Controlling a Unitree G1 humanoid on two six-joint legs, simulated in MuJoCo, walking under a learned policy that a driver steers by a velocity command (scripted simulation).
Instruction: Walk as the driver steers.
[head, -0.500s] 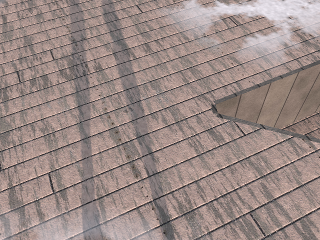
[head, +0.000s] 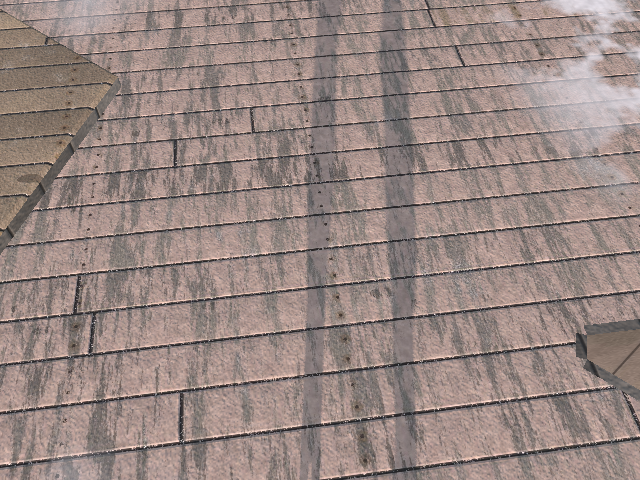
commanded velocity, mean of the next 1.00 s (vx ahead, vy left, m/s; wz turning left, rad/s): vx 0.32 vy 0.00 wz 0.28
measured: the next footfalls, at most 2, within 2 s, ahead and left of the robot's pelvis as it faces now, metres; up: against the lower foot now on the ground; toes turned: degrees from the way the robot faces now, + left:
right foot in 0.44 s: +0.44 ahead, -0.09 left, +0.00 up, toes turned +17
left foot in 0.82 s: +0.42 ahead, +0.16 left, +0.00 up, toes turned +16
